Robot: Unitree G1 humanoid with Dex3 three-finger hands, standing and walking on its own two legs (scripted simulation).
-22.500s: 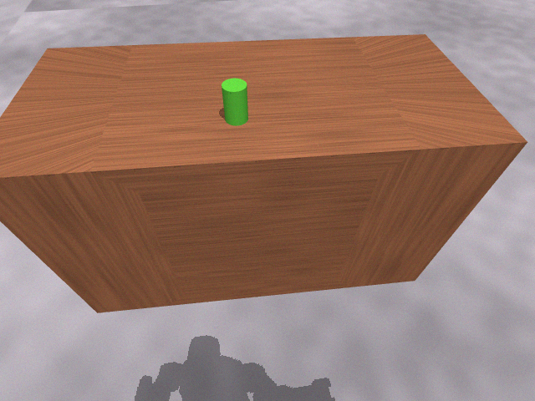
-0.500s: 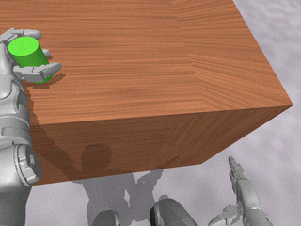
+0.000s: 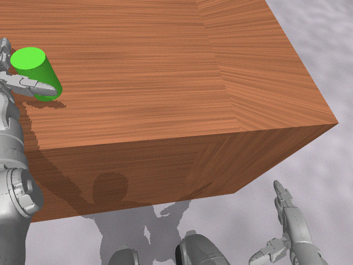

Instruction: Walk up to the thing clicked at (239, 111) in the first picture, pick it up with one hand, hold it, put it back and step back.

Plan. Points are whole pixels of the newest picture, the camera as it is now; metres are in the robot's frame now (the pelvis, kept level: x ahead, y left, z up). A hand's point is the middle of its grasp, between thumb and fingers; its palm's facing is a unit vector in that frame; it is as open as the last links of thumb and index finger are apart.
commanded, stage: withdraw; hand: left
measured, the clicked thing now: (39, 76) +0.52 +0.22 +0.09
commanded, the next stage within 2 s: rise in 0.12 s
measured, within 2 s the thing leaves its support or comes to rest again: neither
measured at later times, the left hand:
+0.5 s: hand out of the picture +0.48 +0.36 +0.18, palm faces +0.43 -0.88 -0.21, open 17.6 cm
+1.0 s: hand out of the picture +0.27 +0.30 +0.17, palm faces +0.43 -0.82 -0.37, open 17.5 cm
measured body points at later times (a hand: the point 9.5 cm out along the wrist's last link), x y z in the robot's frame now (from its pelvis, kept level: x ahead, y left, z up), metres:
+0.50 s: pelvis +0.02 +0.00 +0.03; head +0.09 +0.02 +0.47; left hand +0.45 +0.41 +0.20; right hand +0.17 -0.26 -0.02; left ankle +0.00 +0.10 -0.68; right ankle +0.03 -0.13 -0.68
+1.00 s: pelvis +0.02 +0.00 +0.05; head +0.03 -0.02 +0.50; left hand +0.25 +0.34 +0.19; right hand +0.19 -0.25 -0.03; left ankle +0.00 +0.10 -0.68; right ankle +0.03 -0.13 -0.68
